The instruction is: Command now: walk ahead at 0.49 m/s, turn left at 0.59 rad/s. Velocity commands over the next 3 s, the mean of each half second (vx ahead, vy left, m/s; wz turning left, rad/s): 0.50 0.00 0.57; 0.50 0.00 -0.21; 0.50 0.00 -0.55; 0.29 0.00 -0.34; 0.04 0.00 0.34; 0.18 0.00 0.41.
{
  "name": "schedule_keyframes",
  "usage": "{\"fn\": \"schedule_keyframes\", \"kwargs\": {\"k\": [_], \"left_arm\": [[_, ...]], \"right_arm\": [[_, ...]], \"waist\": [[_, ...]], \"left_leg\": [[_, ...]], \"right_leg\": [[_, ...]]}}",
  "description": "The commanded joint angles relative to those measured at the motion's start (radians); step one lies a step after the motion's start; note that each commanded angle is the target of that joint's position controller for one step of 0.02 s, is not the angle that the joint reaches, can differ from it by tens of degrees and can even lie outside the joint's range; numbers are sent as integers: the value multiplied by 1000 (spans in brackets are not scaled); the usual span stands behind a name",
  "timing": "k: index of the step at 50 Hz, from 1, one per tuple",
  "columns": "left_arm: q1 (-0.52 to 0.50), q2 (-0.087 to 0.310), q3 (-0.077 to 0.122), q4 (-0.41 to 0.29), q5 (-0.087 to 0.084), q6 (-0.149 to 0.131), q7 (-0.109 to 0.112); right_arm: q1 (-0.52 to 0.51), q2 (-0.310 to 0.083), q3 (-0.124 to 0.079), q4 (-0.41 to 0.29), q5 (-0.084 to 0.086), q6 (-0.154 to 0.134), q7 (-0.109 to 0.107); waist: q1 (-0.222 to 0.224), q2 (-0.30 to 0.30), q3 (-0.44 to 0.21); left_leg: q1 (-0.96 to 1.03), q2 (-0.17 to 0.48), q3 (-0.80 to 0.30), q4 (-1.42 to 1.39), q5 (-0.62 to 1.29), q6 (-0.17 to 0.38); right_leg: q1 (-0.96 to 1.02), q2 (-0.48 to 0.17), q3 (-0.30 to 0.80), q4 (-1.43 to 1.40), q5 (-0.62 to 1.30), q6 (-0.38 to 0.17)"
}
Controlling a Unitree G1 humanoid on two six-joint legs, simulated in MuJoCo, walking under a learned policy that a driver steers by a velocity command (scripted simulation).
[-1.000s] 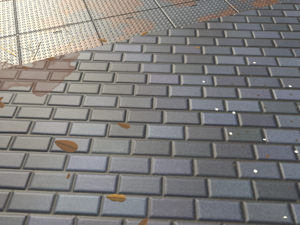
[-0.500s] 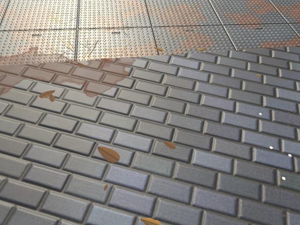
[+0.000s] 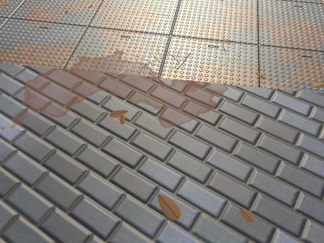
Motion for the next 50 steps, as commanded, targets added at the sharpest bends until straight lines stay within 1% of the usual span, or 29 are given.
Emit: {"fn": "schedule_keyframes", "kwargs": {"k": [1,3,5,10,13,15,17,18,19,20,21,22,23,24,25,26,28,30,32,36,39,42,43,45,46,47,48,49,50], "left_arm": [[30,84,24,-20,-1,-14,-5],[38,112,34,-2,-9,-21,-7],[55,139,44,10,-7,-19,-5],[87,175,49,21,-11,2,2],[131,202,55,34,-25,20,4],[143,220,61,41,-34,35,5],[130,247,68,37,-39,49,11],[113,254,69,31,-41,59,15],[122,224,58,23,-33,63,21],[157,128,26,-19,5,53,18],[173,79,0,-69,-3,10,5],[50,177,24,-90,-42,-17,-8],[46,171,21,-84,-58,-26,-14],[58,156,18,-61,-40,-22,-6],[73,155,24,-45,-25,-8,-1],[100,151,24,-38,-25,8,-5],[128,129,24,-21,-24,34,-7],[77,111,20,-33,-22,50,-1],[28,97,17,-47,-22,52,-2],[-58,76,11,-69,-31,42,-18],[-121,62,4,-102,-32,39,-35],[-168,53,-1,-144,-28,33,-60],[-171,54,-1,-157,-28,32,-68],[-126,79,9,-169,-27,35,-76],[-61,104,23,-163,-26,40,-74],[75,147,45,-138,-27,42,-68],[235,213,74,-112,-26,47,-51],[297,318,97,-110,-24,46,-38],[326,256,78,-114,-29,43,-36]], "right_arm": [[33,-35,-15,-83,5,6,5],[-15,-26,-11,-117,-2,18,3],[-58,-31,-10,-145,-10,17,6],[-215,-25,-1,-201,-7,-1,41],[-301,-28,1,-248,-3,2,59],[-322,-43,-4,-274,-4,5,68],[-264,-79,-24,-279,-10,10,69],[-144,-113,-46,-251,-10,12,67],[47,-180,-85,-196,-7,16,53],[151,-295,-115,-179,-4,24,31],[121,-333,-107,-219,-8,7,38],[119,-233,-78,-217,-15,-8,48],[87,-177,-60,-201,-18,-14,49],[6,-138,-47,-212,-16,-16,48],[-56,-98,-32,-223,-23,-18,48],[-79,-97,-28,-224,-33,-24,46],[-77,-107,-30,-201,-34,-42,44],[-52,-118,-32,-173,-37,-53,35],[-24,-115,-31,-147,-39,-55,25],[-10,-125,-29,-116,-43,-58,15],[19,-131,-32,-81,-38,-54,10],[39,-137,-36,-55,-30,-35,3],[34,-144,-38,-52,-28,-27,-1],[5,-175,-44,-62,-27,-12,-14],[-3,-190,-47,-67,-27,-3,-21],[-21,-199,-47,-72,-25,4,-26],[-26,-191,-39,-85,-26,-2,-31],[97,-47,7,-127,-56,-30,-10],[60,-88,11,-125,-41,-71,12]], "waist": [[-1,-113,-47],[-2,-97,-15],[6,-78,-11],[62,-75,11],[91,-85,38],[86,-93,48],[34,-126,-4],[-41,-122,-70],[-127,-84,-168],[-122,133,-247],[-57,252,-410],[-114,108,-351],[-83,77,-241],[-35,-23,-177],[0,-18,-139],[24,25,-133],[39,15,-120],[27,3,-71],[7,4,-42],[-38,17,5],[-67,11,46],[-80,5,61],[-73,11,55],[-34,49,-5],[3,74,-59],[80,65,-134],[164,8,-224],[83,-264,-356],[123,-216,-490]], "left_leg": [[-179,124,-30,-7,54,-1],[-228,139,-25,-72,93,-7],[-273,145,-27,-150,173,-17],[-249,122,53,-428,392,-9],[-248,107,94,-526,358,6],[-240,86,123,-566,268,30],[-117,19,181,-591,163,69],[43,-36,216,-639,175,99],[326,-77,201,-674,218,139],[649,163,-194,-707,196,239],[835,340,-753,-907,15,406],[813,321,-677,-954,20,340],[687,300,-498,-939,115,294],[527,260,-364,-932,240,252],[416,225,-275,-954,340,227],[335,217,-241,-978,405,232],[280,200,-149,-1018,495,235],[276,187,-73,-1052,527,217],[307,179,-17,-1071,525,193],[352,171,81,-1104,451,139],[441,204,116,-1102,465,129],[555,243,139,-1040,573,123],[580,252,148,-1006,654,115],[596,245,182,-886,998,89],[595,237,197,-782,1175,76],[539,212,223,-597,1233,53],[335,174,230,-328,1023,15],[-124,-22,189,89,114,-60],[-286,-88,-26,233,-218,-47]], "right_leg": [[164,-290,266,-273,27,-174],[149,-299,196,-303,97,-186],[179,-308,140,-310,148,-193],[239,-277,-19,-286,190,-147],[315,-304,-48,-265,166,-125],[375,-327,-66,-221,232,-107],[402,-327,-107,-77,546,-84],[380,-302,-144,97,693,-64],[247,-257,-166,348,672,-29],[-123,-171,-168,717,90,29],[-410,1,57,966,-468,49],[-526,-55,165,1012,-395,28],[-532,-103,141,948,-301,4],[-458,-156,133,865,-224,4],[-388,-190,135,798,-172,8],[-320,-206,137,783,-146,17],[-289,-203,124,742,-97,36],[-347,-199,124,667,-5,48],[-397,-190,133,565,103,53],[-385,-134,128,334,292,33],[-419,-113,114,231,296,12],[-468,-97,79,182,198,-14],[-462,-87,59,172,147,-27],[-348,-29,-10,172,38,-63],[-247,11,-41,184,-11,-84],[-55,50,-50,145,15,-116],[247,-11,81,108,82,-170],[662,-295,609,96,29,-367],[792,-365,920,-59,-73,-423]]}}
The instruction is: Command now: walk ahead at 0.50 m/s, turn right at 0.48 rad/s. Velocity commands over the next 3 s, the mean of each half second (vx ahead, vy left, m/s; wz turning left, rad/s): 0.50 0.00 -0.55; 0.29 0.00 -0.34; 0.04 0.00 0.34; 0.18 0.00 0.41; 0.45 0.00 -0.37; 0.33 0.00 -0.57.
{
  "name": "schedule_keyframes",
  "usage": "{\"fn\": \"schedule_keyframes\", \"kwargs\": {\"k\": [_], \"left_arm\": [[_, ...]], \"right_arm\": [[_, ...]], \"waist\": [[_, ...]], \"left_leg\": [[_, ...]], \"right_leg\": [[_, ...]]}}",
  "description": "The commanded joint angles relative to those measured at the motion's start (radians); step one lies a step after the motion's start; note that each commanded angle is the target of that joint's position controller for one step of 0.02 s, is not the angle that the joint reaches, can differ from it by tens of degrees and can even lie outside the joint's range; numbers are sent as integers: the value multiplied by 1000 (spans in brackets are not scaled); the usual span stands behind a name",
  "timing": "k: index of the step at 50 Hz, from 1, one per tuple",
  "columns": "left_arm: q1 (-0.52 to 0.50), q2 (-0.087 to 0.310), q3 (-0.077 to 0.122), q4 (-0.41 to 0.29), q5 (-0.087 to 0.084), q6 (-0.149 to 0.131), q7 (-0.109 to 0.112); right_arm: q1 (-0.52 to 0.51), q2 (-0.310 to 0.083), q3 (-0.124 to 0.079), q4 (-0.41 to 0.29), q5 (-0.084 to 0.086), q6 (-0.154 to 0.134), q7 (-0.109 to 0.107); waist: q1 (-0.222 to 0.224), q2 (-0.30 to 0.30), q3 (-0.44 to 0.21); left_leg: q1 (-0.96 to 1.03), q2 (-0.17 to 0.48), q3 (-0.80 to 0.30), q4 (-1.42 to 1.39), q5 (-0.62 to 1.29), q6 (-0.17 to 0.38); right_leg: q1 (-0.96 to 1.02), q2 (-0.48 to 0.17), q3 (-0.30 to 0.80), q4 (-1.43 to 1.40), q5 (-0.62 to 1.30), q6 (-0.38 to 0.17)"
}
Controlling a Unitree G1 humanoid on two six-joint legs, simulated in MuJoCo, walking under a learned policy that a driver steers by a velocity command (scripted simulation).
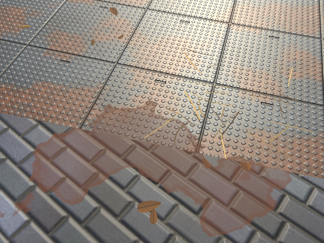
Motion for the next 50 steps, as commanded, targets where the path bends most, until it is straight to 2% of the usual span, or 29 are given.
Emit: {"fn": "schedule_keyframes", "kwargs": {"k": [1,2,3,4,6,7,9,11,16,18,20,21,22,23,24,25,26,28,29,32,35,41,43,44,45,46,47,48,50], "left_arm": [[329,190,64,-5,2,-1,24],[255,165,55,-21,-4,0,27],[186,131,43,-37,-6,6,25],[152,127,39,-56,7,5,29],[121,122,39,-69,6,2,34],[195,60,8,-19,69,-49,20],[195,101,19,-26,79,-76,0],[199,129,22,-28,69,-79,-22],[290,175,38,-4,70,-57,-51],[273,178,40,6,70,-44,-48],[238,174,38,18,77,-36,-42],[222,155,30,19,87,-42,-38],[269,40,-2,-6,93,-57,-28],[394,-41,-28,-8,106,-76,-32],[222,55,-4,-15,89,-70,-37],[177,59,2,-4,80,-62,-13],[199,65,2,24,80,-53,9],[171,20,-17,28,106,-41,6],[152,3,-20,27,99,-35,-5],[74,-1,-22,14,71,-34,-31],[33,-13,-35,-1,61,-20,-48],[7,75,-2,10,63,-18,-16],[0,107,15,13,48,-36,-1],[13,166,35,20,34,-49,11],[64,216,44,20,26,-45,20],[202,161,23,47,12,-21,20],[286,159,34,82,27,-21,37],[275,213,61,104,29,-33,54],[87,84,24,63,1,-39,62]], "right_arm": [[-48,-136,-10,-148,37,-87,34],[-101,-129,-3,-168,35,-98,33],[-143,-121,-8,-166,7,-94,23],[-107,-129,-16,-177,-2,-84,19],[-56,-123,-19,-169,-9,-58,15],[-3,-7,42,-154,-136,-42,38],[-49,-43,39,-149,-100,-22,43],[-148,-44,52,-176,-70,-10,44],[-300,-59,74,-219,-61,-13,51],[-328,-72,76,-224,-54,-23,41],[-272,-113,64,-209,-28,-40,28],[-142,-154,43,-177,-16,-59,21],[72,-209,25,-127,-27,-77,17],[243,-193,37,-91,-39,-61,24],[251,-165,35,-71,-51,-59,22],[124,-129,42,-83,-32,-58,23],[35,-51,64,-98,-27,-53,16],[-3,8,80,-94,-32,-51,-3],[-21,6,75,-92,-39,-56,-12],[-25,-65,40,-73,-58,-78,-13],[-15,-116,12,-44,-52,-84,14],[-32,-139,-10,11,-47,-76,48],[-13,-138,-10,31,-33,-66,46],[23,-127,-7,29,-19,-64,51],[200,-36,23,42,-31,-56,52],[189,-43,31,37,-36,-49,68],[21,-83,15,-5,-44,-38,80],[-73,-66,17,-29,-48,-33,76],[4,-73,19,21,-54,-32,59]], "waist": [[155,-104,-342],[119,-12,-221],[79,74,-120],[32,13,-104],[-4,-22,-86],[-7,-145,-129],[21,-49,-49],[42,-41,-25],[100,-56,-2],[89,-61,3],[32,-47,-21],[-28,-27,-91],[-69,166,-318],[-78,373,-530],[-142,158,-233],[-92,118,-84],[-53,104,-63],[-18,97,-68],[-10,90,-77],[-5,79,-50],[9,64,-47],[46,80,-29],[56,51,-53],[48,3,-120],[-10,-115,-360],[54,-159,-506],[132,-127,-415],[128,-130,-255],[31,-72,-158]], "left_leg": [[-727,-21,-225,589,5,12],[-716,26,-205,493,92,22],[-668,59,-175,400,136,19],[-597,78,-180,360,162,4],[-536,97,-168,281,177,-31],[-522,104,-177,269,212,-48],[-545,90,-126,175,324,-78],[-477,83,-96,16,407,-97],[-450,32,-101,-262,455,-69],[-429,23,-114,-332,447,-41],[-254,7,-92,-391,511,19],[-38,33,-97,-339,567,81],[326,212,-298,-330,718,269],[720,448,-741,-454,595,473],[523,426,-761,-558,292,349],[300,390,-609,-603,83,263],[162,357,-500,-650,95,236],[57,315,-357,-712,334,225],[65,298,-290,-731,391,219],[18,243,-91,-744,713,231],[-61,206,36,-711,1023,222],[30,242,38,-584,980,166],[28,204,64,-478,1011,122],[-7,144,92,-393,1001,71],[-160,82,108,-226,680,-8],[-319,-1,60,-20,103,-68],[-440,-10,-30,124,-229,-64],[-539,43,-88,218,-247,-50],[-430,121,-112,156,-202,-66]], "right_leg": [[924,-352,742,-292,-80,-275],[751,-311,610,-305,-15,-233],[585,-256,500,-330,90,-186],[477,-247,468,-352,187,-206],[368,-207,405,-383,269,-212],[357,-162,327,-393,108,-197],[267,-126,301,-403,48,-168],[191,-106,281,-396,75,-156],[333,-187,425,-311,135,-182],[401,-222,482,-282,141,-158],[381,-189,479,-214,241,-99],[296,-122,441,-98,313,-39],[152,49,322,196,153,44],[-181,170,247,489,-474,97],[-385,69,229,668,-413,79],[-398,-9,199,701,-284,62],[-317,-76,179,650,-182,57],[-184,-136,163,570,-123,66],[-173,-141,152,532,-129,71],[-154,-145,81,366,-33,111],[-17,-123,17,142,117,127],[59,-93,75,-42,204,70],[199,-46,32,-148,306,15],[353,-40,34,-170,543,-45],[727,-226,222,-86,878,-240],[922,-410,507,-181,758,-352],[874,-412,552,-243,583,-306],[737,-370,472,-286,418,-234],[445,-338,352,-349,341,-171]]}}
Over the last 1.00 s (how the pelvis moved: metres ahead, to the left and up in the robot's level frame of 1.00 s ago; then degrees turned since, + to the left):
0.56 0.12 -0.02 6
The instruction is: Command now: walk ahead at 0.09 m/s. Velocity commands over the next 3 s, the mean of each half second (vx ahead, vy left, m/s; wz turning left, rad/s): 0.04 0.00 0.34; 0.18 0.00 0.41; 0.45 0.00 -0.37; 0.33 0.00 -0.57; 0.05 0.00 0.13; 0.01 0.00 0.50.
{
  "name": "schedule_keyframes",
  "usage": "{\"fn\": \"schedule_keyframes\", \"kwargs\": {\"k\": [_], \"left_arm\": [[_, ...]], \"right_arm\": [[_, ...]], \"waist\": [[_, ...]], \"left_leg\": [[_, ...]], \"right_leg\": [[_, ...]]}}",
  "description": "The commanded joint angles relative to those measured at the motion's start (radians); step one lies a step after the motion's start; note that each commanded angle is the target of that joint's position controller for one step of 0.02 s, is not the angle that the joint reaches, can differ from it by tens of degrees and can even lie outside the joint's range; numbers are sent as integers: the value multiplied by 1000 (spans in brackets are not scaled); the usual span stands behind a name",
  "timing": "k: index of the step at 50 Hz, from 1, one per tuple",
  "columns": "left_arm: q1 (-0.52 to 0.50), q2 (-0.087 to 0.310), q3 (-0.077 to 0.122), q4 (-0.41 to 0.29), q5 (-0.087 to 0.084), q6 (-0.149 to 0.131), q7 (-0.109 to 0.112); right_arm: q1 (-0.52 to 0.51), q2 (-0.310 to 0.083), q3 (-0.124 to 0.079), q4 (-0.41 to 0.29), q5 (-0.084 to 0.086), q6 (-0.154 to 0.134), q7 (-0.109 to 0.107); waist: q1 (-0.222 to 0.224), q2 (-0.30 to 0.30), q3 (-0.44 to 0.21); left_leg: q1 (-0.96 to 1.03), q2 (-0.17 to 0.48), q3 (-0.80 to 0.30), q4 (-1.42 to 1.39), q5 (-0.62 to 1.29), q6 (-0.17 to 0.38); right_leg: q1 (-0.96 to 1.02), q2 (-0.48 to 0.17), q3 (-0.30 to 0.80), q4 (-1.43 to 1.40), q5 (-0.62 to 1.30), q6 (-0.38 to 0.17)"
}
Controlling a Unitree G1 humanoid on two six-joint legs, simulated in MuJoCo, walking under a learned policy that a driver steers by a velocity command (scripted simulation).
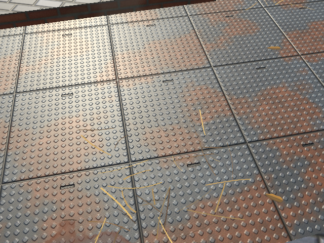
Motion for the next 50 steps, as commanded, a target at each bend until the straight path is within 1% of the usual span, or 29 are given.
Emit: {"fn": "schedule_keyframes", "kwargs": {"k": [1,3,4,5,7,9,10,12,15,17,19,20,21,22,23,24,25,26,27,28,30,32,34,37,43,46,48,49,50], "left_arm": [[6,40,8,-41,-30,-15,16],[-165,79,12,-85,-20,-15,-4],[-226,106,17,-93,-11,-9,-15],[-206,120,20,-80,0,1,-29],[-37,160,43,-29,2,10,-28],[41,146,54,-53,-6,0,27],[-6,140,53,-78,3,-2,51],[-70,131,61,-106,7,11,73],[-90,73,55,-128,20,27,68],[-75,73,59,-132,33,34,62],[-15,84,65,-111,17,31,57],[25,91,70,-98,-1,25,50],[59,118,81,-94,-14,16,44],[116,178,100,-109,-12,5,48],[173,257,118,-152,14,-9,60],[176,196,104,-128,64,-18,63],[111,152,90,-137,50,-22,63],[18,114,74,-163,35,-17,59],[-21,99,60,-179,23,-14,62],[-38,117,61,-190,30,-8,67],[-15,156,74,-201,44,-2,79],[57,185,90,-187,49,0,80],[164,167,90,-158,60,2,70],[222,118,74,-126,57,-1,56],[246,98,44,-75,62,-1,51],[197,139,40,-46,52,28,28],[174,140,29,-21,62,40,17],[155,114,17,-13,74,35,13],[190,23,-12,-7,97,27,9]], "right_arm": [[93,-46,-3,-13,-3,-2,-9],[201,-26,-5,42,24,9,16],[223,-23,-6,57,49,6,41],[203,-44,-13,43,51,-4,58],[109,-132,-40,-44,31,-32,35],[-54,-210,-58,-117,34,-42,-5],[-82,-223,-70,-125,30,-36,-15],[-42,-216,-85,-114,30,-33,-28],[25,-195,-85,-91,29,-40,-32],[-8,-185,-84,-88,27,-45,-37],[-112,-204,-88,-107,35,-28,-31],[-162,-214,-88,-118,34,-8,-24],[-151,-189,-77,-111,25,13,-18],[-83,-116,-52,-101,20,30,-14],[1,-14,-16,-126,8,24,-6],[-27,-112,-43,-97,-1,19,-8],[-27,-162,-61,-77,-9,19,-26],[-24,-185,-73,-72,-20,18,-43],[-30,-172,-71,-80,-23,18,-46],[-52,-135,-58,-93,-30,20,-33],[-59,-98,-45,-102,-4,33,6],[-82,-98,-39,-114,13,42,27],[-83,-107,-37,-115,8,54,27],[-96,-107,-38,-113,-10,58,15],[-160,-56,-31,-129,-22,38,24],[-126,-62,-36,-109,-10,10,29],[-74,-102,-51,-98,8,-17,30],[6,-145,-70,-84,11,-31,20],[145,-207,-92,-51,-6,-43,-3]], "waist": [[-22,-61,-112],[-121,-22,-104],[-135,-8,-97],[-107,-17,-86],[-27,-19,-87],[74,86,-66],[63,106,-38],[12,120,-16],[-31,174,-20],[-10,149,-23],[33,119,-35],[56,120,-40],[58,116,-54],[56,17,-126],[48,-202,-187],[63,-93,-63],[23,-52,-41],[-22,-71,-21],[-35,-93,-30],[-40,-92,-31],[-20,-66,-50],[14,-63,-46],[57,-74,-14],[84,-89,45],[88,-96,79],[18,-76,85],[-27,-76,63],[-71,-54,24],[-107,77,-88]], "left_leg": [[-106,96,-76,42,-55,-35],[154,72,-10,-113,181,-63],[218,47,23,-213,388,-66],[209,22,37,-268,464,-63],[68,29,3,-311,530,37],[-111,141,-190,-492,545,256],[-130,157,-242,-572,424,302],[-29,166,-316,-643,376,324],[164,248,-415,-661,597,359],[218,241,-411,-634,676,315],[179,185,-369,-596,710,274],[120,156,-355,-582,711,261],[56,120,-344,-562,647,225],[-19,31,-275,-434,429,149],[-250,-112,-148,-211,42,41],[-344,-32,-149,25,-72,11],[-288,-10,-138,112,-27,13],[-247,-15,-113,153,23,9],[-205,-15,-119,147,90,7],[-171,-18,-89,174,151,2],[-163,-19,-59,92,248,-17],[-193,2,-59,-18,281,-32],[-250,41,-83,-103,297,-17],[-321,55,-86,-189,319,40],[-210,16,-37,-317,303,117],[-34,-23,-16,-481,439,141],[178,-57,-19,-516,495,173],[298,-42,-47,-497,477,191],[490,84,-187,-490,582,267]], "right_leg": [[171,-276,245,-188,244,-200],[-64,-173,81,-181,156,-111],[-116,-149,40,-135,89,-92],[-111,-154,52,-95,-4,-92],[31,-226,153,-61,-163,-139],[161,-134,65,5,-342,-95],[159,-82,4,30,-319,-71],[101,-33,-45,59,-234,-47],[-3,12,-31,189,-344,-5],[-12,-11,16,190,-384,4],[120,10,-11,29,-230,-1],[233,25,-34,-66,-89,-17],[354,-10,-26,-113,65,-61],[513,-144,61,-126,356,-170],[709,-462,418,-154,695,-463],[617,-519,407,-221,601,-445],[529,-436,280,-233,469,-350],[445,-361,178,-247,396,-276],[396,-323,102,-255,403,-233],[357,-300,48,-263,424,-220],[394,-263,-24,-272,401,-214],[470,-293,-38,-272,415,-238],[548,-366,0,-323,212,-261],[608,-407,41,-389,-164,-251],[547,-371,-44,-410,-274,-197],[441,-343,-78,-353,-252,-183],[293,-317,-99,-276,-240,-163],[222,-277,-117,-183,-252,-132],[125,-168,-181,84,-289,-64]]}}
Over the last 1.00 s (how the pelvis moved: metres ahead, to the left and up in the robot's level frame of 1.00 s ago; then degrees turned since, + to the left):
0.49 -0.06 0.02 -27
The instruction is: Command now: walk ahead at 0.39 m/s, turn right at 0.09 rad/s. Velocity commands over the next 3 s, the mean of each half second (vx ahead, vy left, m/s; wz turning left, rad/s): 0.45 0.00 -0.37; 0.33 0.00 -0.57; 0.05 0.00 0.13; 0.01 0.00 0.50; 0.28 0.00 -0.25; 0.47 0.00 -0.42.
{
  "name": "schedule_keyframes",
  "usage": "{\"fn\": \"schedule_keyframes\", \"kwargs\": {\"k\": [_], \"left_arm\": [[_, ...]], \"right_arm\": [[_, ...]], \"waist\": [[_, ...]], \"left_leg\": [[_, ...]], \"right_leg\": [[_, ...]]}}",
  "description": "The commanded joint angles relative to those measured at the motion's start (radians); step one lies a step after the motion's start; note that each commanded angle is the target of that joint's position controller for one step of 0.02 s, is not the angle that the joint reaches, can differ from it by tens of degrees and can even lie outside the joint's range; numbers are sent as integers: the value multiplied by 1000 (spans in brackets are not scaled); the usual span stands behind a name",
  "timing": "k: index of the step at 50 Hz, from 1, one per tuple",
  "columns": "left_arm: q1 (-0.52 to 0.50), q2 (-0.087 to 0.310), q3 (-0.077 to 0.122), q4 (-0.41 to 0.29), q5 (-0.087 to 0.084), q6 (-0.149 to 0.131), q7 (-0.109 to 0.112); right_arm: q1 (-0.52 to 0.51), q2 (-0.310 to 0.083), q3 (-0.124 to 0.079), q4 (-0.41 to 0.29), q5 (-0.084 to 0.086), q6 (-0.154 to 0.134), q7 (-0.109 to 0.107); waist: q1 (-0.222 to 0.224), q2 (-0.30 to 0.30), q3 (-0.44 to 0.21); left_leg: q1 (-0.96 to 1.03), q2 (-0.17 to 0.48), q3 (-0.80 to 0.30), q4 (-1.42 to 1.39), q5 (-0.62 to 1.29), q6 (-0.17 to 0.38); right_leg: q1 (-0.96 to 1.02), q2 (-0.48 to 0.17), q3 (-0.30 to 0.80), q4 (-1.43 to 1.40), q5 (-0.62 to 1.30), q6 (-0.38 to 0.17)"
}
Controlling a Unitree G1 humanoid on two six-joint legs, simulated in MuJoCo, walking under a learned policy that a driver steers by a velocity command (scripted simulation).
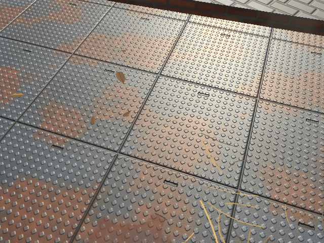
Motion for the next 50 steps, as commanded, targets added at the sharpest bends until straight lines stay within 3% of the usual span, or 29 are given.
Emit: {"fn": "schedule_keyframes", "kwargs": {"k": [1,2,4,7,9,11,15,16,19,25,26,28,29,30,31,32,33,34,35,37,39,40,42,44,46,47,48,49,50], "left_arm": [[-129,-3,-30,-136,12,-48,-34],[-187,59,-9,-108,-6,-70,-49],[-118,128,17,-45,-13,-74,-31],[-146,42,-6,-57,-9,-61,-56],[-186,20,-10,-67,-24,-54,-80],[-186,-9,-26,-70,-15,-48,-103],[-293,28,-20,-117,-11,-41,-100],[-321,33,-21,-121,-26,-41,-93],[-376,33,-26,-151,-18,-14,-88],[-511,43,-32,-168,-8,11,-71],[-584,67,-7,-210,-158,-14,-87],[-355,68,9,-133,-138,-18,-109],[-149,106,37,-61,-124,-7,-96],[37,154,62,0,-107,6,-67],[59,254,60,18,-62,-1,-39],[93,250,64,4,-67,0,-31],[59,248,78,-9,-79,9,-28],[-48,240,78,-24,-103,20,-14],[-165,218,65,-68,-93,22,-10],[-310,210,54,-111,-97,1,-12],[-363,193,50,-132,-86,-7,2],[-331,186,53,-130,-78,-4,16],[-238,187,60,-97,-95,13,35],[-220,169,59,-84,-112,35,44],[-241,130,55,-95,-113,49,52],[-248,104,51,-107,-104,51,51],[-142,42,37,-124,-86,45,45],[-26,82,28,-142,-104,36,27],[-25,174,50,-116,-109,49,19]], "right_arm": [[388,-265,-76,-3,0,-46,-54],[393,-216,-69,6,-24,-60,-69],[297,-113,-44,6,-4,-46,-69],[220,-33,0,-27,-15,-27,-73],[238,-52,-3,-25,-31,-26,-77],[247,-61,-3,-15,-63,-30,-79],[354,-18,28,61,-54,-42,-74],[364,-36,24,82,-57,-42,-63],[429,-27,39,135,-64,-27,-32],[566,-63,40,249,-30,-19,-68],[388,-168,-19,188,138,20,-116],[437,-162,-12,184,108,45,-153],[376,-143,-10,163,89,44,-143],[284,-113,-10,134,83,22,-119],[415,23,17,82,44,-20,-84],[393,-67,8,32,85,-63,-65],[289,-111,-4,-46,114,-76,-68],[215,-93,-3,-86,113,-72,-87],[221,-106,-8,-78,105,-55,-98],[274,-121,-29,-55,79,-13,-109],[188,-89,-26,-92,44,-15,-119],[151,-73,-24,-99,38,-26,-119],[108,-63,-26,-111,56,-32,-109],[50,-82,-34,-151,69,-18,-107],[67,-112,-51,-161,48,-14,-104],[125,-141,-61,-155,30,-17,-105],[181,-197,-66,-168,3,-12,-108],[201,-193,-65,-164,9,-1,-95],[130,-164,-62,-199,36,7,-94]], "waist": [[-217,264,-257],[-235,141,-77],[-150,98,-25],[-78,54,34],[-78,46,28],[-71,22,29],[-100,22,57],[-102,0,58],[-103,9,89],[-132,-29,152],[-98,-44,251],[-30,26,-3],[60,43,-93],[181,-99,-129],[52,-333,-289],[100,-210,-519],[98,-89,-513],[35,19,-389],[-21,110,-268],[-136,125,-63],[-138,24,9],[-110,-31,-39],[-65,-111,-154],[-57,-132,-170],[-101,-118,-171],[-130,-87,-197],[-96,139,-323],[-54,351,-489],[-55,232,-473]], "left_leg": [[677,333,-558,-174,93,313],[603,326,-553,-247,54,252],[440,299,-320,-263,-24,165],[254,268,-154,-329,134,139],[244,250,-61,-353,219,138],[237,238,5,-338,305,144],[313,217,67,-293,290,128],[293,172,127,-297,263,104],[259,177,149,-281,276,89],[511,180,176,-192,595,6],[421,183,198,3,805,-58],[377,206,190,346,876,-72],[262,174,197,589,799,-70],[-22,16,238,1067,295,-133],[-555,-32,52,1446,-584,-135],[-595,-9,-126,1425,-544,-115],[-678,6,-137,1334,-469,-125],[-737,36,-99,1258,-404,-137],[-705,55,-88,1236,-322,-149],[-494,109,-112,970,-205,-172],[-241,72,-39,523,-65,-196],[-124,24,-13,362,100,-193],[-7,-66,-3,195,323,-203],[-3,-78,-39,109,327,-190],[34,-63,-70,20,366,-147],[106,2,-102,-5,498,-108],[350,263,-325,52,958,29],[488,472,-651,4,912,208],[420,446,-689,-33,579,218]], "right_leg": [[-630,111,129,497,-226,-54],[-799,104,300,653,-206,-77],[-766,34,298,796,-100,-101],[-699,11,319,759,63,-107],[-706,24,317,705,180,-93],[-736,21,325,684,345,-78],[-842,24,355,441,662,-49],[-790,29,342,319,753,-54],[-695,48,304,263,765,-67],[-756,67,238,115,505,-75],[-771,164,163,86,541,-85],[-432,163,169,118,635,-109],[-182,158,183,94,677,-142],[121,79,256,6,867,-223],[623,-94,481,427,1392,-326],[696,-190,656,382,1347,-452],[634,-188,739,234,918,-491],[460,-173,775,119,624,-459],[210,-204,803,46,548,-443],[-292,-158,696,-39,676,-378],[-619,56,465,-30,744,-288],[-648,133,398,14,764,-251],[-557,150,406,79,694,-210],[-476,126,492,137,562,-174],[-406,139,565,266,458,-117],[-404,183,543,406,399,-69],[-552,283,458,720,-97,-1],[-671,313,438,951,-414,24],[-714,237,457,1068,-342,44]]}}
Over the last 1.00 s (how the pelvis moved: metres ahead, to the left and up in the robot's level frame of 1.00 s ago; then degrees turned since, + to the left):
0.11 0.10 0.01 27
